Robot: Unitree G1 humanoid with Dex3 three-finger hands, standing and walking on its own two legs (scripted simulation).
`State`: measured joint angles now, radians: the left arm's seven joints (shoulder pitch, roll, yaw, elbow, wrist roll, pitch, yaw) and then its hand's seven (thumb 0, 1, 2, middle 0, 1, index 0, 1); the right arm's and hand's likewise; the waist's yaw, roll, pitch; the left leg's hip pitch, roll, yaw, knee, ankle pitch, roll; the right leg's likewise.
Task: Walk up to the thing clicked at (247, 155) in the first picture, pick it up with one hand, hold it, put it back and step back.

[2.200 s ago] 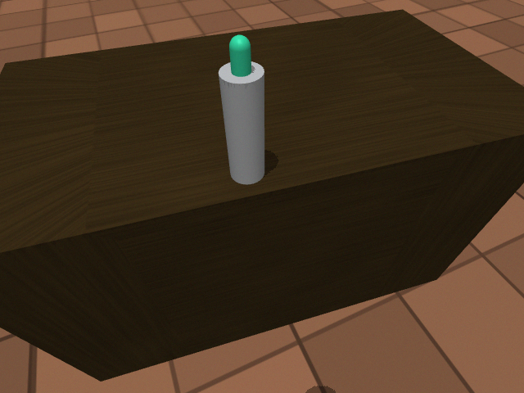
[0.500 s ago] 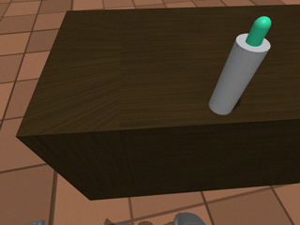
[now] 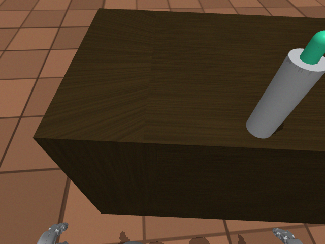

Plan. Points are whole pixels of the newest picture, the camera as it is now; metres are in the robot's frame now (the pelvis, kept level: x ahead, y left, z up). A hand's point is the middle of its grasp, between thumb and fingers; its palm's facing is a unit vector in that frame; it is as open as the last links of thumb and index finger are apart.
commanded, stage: walk up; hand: right
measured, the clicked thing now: (285, 91) +0.40 -0.23 +0.18
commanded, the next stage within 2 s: stand in 1.34 s
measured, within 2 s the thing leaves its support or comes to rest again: neither
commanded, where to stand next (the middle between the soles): +0.03 -0.01 m, yaw -1 degrees
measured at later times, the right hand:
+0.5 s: hand out of the picture +0.07 -0.26 -0.13, palm faces -0.10 +0.92 -0.37, open 7.4 cm
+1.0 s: hand out of the picture +0.10 -0.26 -0.13, palm faces -0.11 +0.91 -0.40, open 7.4 cm
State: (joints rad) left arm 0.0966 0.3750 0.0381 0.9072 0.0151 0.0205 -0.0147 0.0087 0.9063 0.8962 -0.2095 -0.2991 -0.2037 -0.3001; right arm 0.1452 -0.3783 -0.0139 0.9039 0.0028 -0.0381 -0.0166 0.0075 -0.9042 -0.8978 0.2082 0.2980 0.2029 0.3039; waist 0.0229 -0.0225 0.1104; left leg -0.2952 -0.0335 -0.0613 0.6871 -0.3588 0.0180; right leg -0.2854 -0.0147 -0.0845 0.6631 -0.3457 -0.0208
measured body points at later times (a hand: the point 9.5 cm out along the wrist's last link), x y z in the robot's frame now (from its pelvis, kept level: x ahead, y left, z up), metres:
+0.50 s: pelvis -0.03 -0.01 +0.01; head -0.01 +0.00 +0.46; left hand +0.05 +0.31 -0.11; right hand +0.07 -0.30 -0.11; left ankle +0.01 +0.11 -0.72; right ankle +0.01 -0.11 -0.72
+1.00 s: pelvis -0.01 -0.01 +0.02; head +0.01 +0.00 +0.46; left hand +0.06 +0.31 -0.11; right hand +0.10 -0.31 -0.10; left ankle +0.01 +0.11 -0.72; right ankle +0.01 -0.11 -0.72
